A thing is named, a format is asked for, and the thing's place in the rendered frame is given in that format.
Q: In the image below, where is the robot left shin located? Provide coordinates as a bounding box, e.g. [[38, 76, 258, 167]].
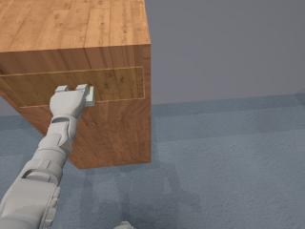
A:
[[120, 221, 131, 226]]

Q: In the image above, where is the left robot upper arm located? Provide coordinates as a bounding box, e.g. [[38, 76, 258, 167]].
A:
[[0, 178, 61, 229]]

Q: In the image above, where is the handle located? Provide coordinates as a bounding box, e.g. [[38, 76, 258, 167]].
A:
[[85, 86, 95, 107]]

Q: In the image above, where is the cabinet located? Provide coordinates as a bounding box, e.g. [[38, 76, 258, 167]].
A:
[[0, 0, 152, 170]]

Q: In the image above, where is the drawer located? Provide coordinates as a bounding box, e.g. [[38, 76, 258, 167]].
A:
[[0, 66, 144, 107]]

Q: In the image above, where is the robot left hand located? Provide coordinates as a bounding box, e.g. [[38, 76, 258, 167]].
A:
[[50, 84, 90, 120]]

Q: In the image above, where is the left robot forearm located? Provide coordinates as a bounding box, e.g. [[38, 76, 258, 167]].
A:
[[0, 114, 78, 218]]

